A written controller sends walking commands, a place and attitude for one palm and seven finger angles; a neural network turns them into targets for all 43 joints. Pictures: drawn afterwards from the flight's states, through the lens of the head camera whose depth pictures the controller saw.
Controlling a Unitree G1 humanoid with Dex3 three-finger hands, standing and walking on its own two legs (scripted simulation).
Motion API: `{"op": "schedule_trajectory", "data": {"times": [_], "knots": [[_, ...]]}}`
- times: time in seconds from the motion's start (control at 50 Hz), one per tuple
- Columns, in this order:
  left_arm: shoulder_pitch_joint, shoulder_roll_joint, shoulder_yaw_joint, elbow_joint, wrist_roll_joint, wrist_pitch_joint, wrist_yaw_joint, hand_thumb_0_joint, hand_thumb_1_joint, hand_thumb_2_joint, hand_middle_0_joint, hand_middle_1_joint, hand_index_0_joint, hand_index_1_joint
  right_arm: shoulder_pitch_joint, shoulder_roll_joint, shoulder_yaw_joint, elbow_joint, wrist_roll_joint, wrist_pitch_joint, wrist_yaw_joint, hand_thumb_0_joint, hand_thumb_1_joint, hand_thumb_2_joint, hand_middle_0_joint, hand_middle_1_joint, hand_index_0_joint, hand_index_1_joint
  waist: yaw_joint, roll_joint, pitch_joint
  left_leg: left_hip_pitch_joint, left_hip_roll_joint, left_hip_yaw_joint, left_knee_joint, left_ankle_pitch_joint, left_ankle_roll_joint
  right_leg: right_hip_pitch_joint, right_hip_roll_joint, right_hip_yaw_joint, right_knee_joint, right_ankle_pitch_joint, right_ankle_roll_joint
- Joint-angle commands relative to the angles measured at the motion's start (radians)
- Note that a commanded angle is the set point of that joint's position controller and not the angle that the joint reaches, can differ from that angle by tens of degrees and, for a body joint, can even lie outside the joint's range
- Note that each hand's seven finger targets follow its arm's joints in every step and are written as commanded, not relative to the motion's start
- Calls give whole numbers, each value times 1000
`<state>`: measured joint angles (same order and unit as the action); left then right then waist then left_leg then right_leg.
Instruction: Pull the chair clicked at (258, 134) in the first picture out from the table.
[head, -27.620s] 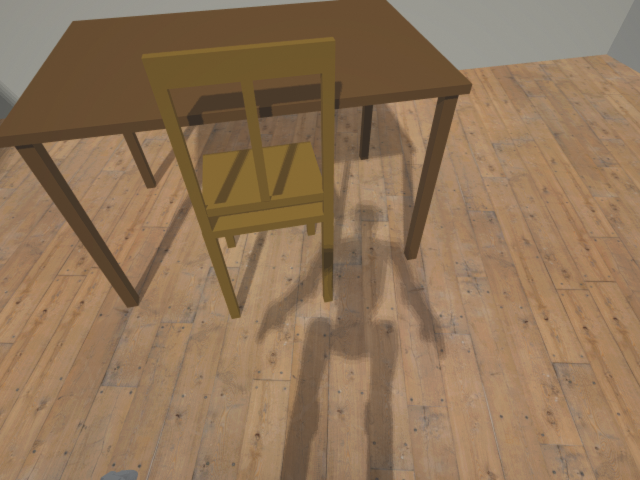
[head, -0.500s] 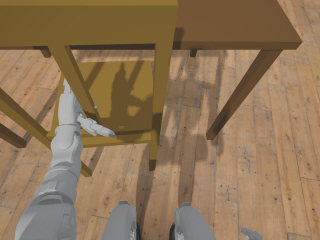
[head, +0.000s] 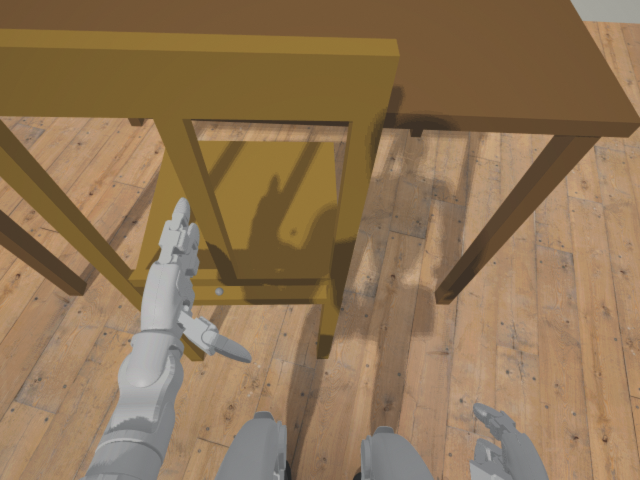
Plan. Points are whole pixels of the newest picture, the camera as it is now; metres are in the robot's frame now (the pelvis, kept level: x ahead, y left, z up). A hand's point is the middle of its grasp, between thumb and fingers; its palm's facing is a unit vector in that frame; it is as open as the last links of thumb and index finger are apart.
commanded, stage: draw the fingers out of the gap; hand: left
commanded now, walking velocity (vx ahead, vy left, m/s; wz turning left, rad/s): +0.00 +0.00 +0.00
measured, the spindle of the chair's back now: (208, 216) +0.42 +0.16 +0.05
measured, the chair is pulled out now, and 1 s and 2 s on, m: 0.05 0.05 0.05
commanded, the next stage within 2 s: aim the fingers beside a spindle in 0.16 s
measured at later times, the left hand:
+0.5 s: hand (209, 327) +0.29 +0.14 +0.01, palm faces +0.00 -1.00 -0.03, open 17.5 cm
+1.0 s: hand (210, 317) +0.30 +0.15 +0.01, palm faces -0.02 -1.00 -0.02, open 17.0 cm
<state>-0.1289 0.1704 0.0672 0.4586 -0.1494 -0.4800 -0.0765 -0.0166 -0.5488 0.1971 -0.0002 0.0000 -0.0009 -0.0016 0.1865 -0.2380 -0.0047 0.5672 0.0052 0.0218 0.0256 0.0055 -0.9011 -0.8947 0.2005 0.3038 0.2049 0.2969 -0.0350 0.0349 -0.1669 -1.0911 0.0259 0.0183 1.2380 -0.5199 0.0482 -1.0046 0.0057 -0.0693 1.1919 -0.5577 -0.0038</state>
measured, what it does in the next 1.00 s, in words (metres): stands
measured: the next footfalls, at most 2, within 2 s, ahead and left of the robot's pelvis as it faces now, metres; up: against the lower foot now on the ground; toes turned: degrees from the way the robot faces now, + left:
none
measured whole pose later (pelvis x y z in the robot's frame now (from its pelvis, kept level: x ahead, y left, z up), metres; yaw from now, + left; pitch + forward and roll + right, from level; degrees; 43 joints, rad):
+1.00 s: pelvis +0.00 -0.01 -0.01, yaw +0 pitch +22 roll -3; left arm 0.03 0.21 0.08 0.29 -0.18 -0.44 -0.12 -0.02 -0.50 0.29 -0.06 -0.07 -0.06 -0.08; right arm 0.19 -0.25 0.01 0.57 0.01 -0.05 -0.01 0.01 -0.90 -0.89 0.20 0.30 0.21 0.30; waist -0.04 0.04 -0.18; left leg -1.13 0.03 0.00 1.28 -0.53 0.03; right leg -1.04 0.01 -0.09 1.24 -0.58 -0.02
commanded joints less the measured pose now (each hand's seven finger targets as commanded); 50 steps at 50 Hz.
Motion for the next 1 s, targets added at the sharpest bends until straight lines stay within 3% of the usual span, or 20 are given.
{"op": "schedule_trajectory", "data": {"times": [0.0, 0.12, 0.24, 0.36, 0.38, 0.52, 0.56, 0.66, 0.68, 0.82, 0.9, 0.98], "knots": [[-73, 82, 23, -308, -14, -59, 6, 0, -550, 200, 0, 0, 0, 0, 25, -138, -51, -136, -1, -37, -9, 0, -900, -900, 200, 300, 200, 300, -2, 13, -386, 410, -9, -84, -168, 380, -38, 124, 25, 12, -138, 316, -31], [30, 47, -26, -376, 2, -74, 13, 0, -550, 200, 0, 0, 0, 0, -3, -127, -49, -150, -7, -51, -9, 0, -900, -900, 200, 300, 200, 300, -18, -13, -322, 350, -13, -80, -144, 321, -32, 95, 23, 15, -131, 283, -28], [126, 68, -19, -442, -2, -67, -6, 0, -550, 200, 0, 0, 0, 0, -28, -128, -43, -173, -4, -65, -18, 0, -900, -900, 200, 300, 200, 300, -5, 14, -310, 315, -20, -79, -145, 247, -31, 95, 23, 20, -134, 221, -33], [5, 114, 17, -478, -14, -96, -8, 0, -540, 220, -12, -16, -12, -16, -31, -130, -37, -140, -10, -93, -38, 0, -900, -900, 200, 300, 200, 300, -34, 14, -314, 262, -20, -85, -101, 206, -24, 51, 25, 29, -117, 181, -29], [19, 110, 26, -441, -17, -90, -13, 0, -538, 224, -14, -19, -14, -19, -33, -129, -38, -137, -10, -96, -39, 0, -900, -900, 200, 300, 200, 300, -29, 9, -299, 243, -23, -79, -99, 183, -25, 52, 26, 33, -124, 163, -29], [65, 114, 23, -427, -41, -8, -53, 0, -524, 252, -31, -42, -31, -42, -27, -142, -37, -152, 2, -102, -42, 0, -900, -900, 200, 300, 200, 300, -10, 35, -367, 279, -21, -73, -119, 227, -25, 107, 21, 34, -134, 207, -29], [58, 121, 35, -418, -47, 11, -50, 0, -520, 260, -36, -48, -36, -48, -21, -143, -36, -153, 3, -102, -44, 0, -900, -900, 200, 300, 200, 300, -16, 0, -361, 256, -20, -75, -119, 228, -21, 123, 23, 34, -137, 213, -25], [29, 168, 107, -405, -50, -10, -16, 0, -510, 280, -48, -64, -48, -64, -12, -140, -36, -140, -1, -104, -48, 0, -900, -900, 200, 300, 200, 300, -12, -37, -326, 206, -21, -65, -109, 205, -20, 131, 25, 44, -142, 196, -21], [33, 169, 113, -416, -48, -22, -13, 0, -508, 284, -50, -67, -50, -67, -12, -136, -37, -140, -2, -106, -47, 0, -900, -900, 200, 300, 200, 300, -4, -12, -337, 213, -22, -60, -111, 218, -22, 138, 22, 48, -139, 211, -23], [50, 124, 43, -400, -42, -40, -41, 0, -500, 300, -60, -80, -60, -80, 0, -145, -42, -132, -2, -114, -37, 0, -900, -900, 200, 300, 200, 300, -22, 10, -343, 270, -16, -67, -120, 253, -25, 107, 23, 35, -135, 236, -25], [7, 147, 65, -372, -44, -25, -51, 0, -500, 300, -60, -80, -60, -80, 1, -151, -42, -127, 1, -110, -43, 0, -900, -900, 200, 300, 200, 300, -28, 10, -310, 246, -16, -70, -123, 223, -25, 91, 22, 32, -137, 208, -24], [-46, 154, 82, -396, -46, -38, -32, 0, -500, 300, -60, -80, -60, -80, 1, -147, -41, -124, -3, -114, -47, 0, -900, -900, 200, 300, 200, 300, -22, 20, -341, 275, -16, -75, -121, 238, -25, 79, 22, 29, -129, 206, -25]]}}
